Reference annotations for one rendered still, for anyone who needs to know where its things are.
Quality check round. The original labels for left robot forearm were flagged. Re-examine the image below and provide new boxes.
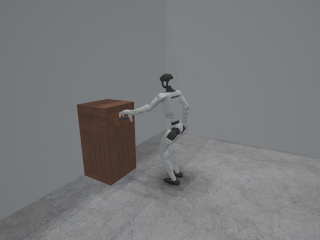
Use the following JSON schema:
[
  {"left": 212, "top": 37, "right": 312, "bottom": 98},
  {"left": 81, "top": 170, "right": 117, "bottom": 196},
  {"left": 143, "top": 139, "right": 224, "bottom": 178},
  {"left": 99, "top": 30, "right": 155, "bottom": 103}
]
[{"left": 129, "top": 104, "right": 149, "bottom": 116}]

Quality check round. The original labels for drawer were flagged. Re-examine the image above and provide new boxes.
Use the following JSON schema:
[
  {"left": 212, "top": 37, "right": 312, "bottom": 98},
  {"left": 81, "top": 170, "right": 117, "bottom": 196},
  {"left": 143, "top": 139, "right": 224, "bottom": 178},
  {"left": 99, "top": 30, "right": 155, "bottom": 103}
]
[{"left": 107, "top": 109, "right": 134, "bottom": 129}]

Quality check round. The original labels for right robot forearm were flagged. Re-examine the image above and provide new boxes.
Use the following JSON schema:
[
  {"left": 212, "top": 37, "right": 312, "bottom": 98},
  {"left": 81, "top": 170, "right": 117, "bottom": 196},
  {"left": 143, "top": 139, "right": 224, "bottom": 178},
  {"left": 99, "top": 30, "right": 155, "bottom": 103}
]
[{"left": 182, "top": 108, "right": 190, "bottom": 124}]

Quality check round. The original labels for handle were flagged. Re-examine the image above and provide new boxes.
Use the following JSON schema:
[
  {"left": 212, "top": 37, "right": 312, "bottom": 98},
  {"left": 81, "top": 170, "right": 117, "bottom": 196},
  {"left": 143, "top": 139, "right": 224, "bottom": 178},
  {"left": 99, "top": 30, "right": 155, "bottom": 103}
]
[{"left": 119, "top": 117, "right": 129, "bottom": 121}]

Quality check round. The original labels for robot right upper arm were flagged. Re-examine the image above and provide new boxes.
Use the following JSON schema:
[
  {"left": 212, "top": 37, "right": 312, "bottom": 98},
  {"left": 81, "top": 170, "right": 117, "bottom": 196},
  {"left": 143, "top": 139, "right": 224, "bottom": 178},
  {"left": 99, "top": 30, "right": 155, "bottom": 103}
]
[{"left": 176, "top": 90, "right": 189, "bottom": 111}]

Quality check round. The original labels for cabinet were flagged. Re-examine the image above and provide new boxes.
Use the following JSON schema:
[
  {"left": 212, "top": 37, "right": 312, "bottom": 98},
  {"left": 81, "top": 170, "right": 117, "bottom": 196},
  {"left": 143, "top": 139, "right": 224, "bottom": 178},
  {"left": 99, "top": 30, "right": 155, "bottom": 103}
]
[{"left": 77, "top": 99, "right": 137, "bottom": 186}]

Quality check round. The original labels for robot right hand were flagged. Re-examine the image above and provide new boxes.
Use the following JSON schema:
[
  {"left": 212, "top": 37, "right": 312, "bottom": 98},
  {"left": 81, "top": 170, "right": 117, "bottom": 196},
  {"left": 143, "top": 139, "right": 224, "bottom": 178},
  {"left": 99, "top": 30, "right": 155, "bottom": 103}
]
[{"left": 182, "top": 123, "right": 189, "bottom": 134}]

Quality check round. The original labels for robot right foot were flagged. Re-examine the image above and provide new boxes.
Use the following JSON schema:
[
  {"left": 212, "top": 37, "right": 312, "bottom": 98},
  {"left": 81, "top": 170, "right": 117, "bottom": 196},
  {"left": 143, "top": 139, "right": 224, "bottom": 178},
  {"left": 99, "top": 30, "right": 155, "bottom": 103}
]
[{"left": 167, "top": 171, "right": 183, "bottom": 178}]

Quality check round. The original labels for robot left upper arm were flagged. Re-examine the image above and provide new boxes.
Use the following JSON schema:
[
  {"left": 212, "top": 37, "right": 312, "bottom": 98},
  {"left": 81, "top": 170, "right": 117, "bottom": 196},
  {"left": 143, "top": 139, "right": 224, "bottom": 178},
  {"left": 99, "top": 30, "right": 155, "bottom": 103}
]
[{"left": 146, "top": 93, "right": 167, "bottom": 112}]

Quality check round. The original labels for robot left hand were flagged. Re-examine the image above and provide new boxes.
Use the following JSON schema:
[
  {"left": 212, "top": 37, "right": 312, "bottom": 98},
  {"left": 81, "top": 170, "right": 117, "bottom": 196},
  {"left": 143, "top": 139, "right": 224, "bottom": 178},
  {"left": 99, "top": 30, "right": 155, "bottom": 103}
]
[{"left": 119, "top": 109, "right": 133, "bottom": 122}]

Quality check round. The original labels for robot left thigh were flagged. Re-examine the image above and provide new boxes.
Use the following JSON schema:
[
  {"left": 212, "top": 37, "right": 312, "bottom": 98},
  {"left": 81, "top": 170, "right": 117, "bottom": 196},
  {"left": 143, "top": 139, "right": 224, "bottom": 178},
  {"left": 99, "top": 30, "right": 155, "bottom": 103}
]
[{"left": 159, "top": 128, "right": 178, "bottom": 159}]

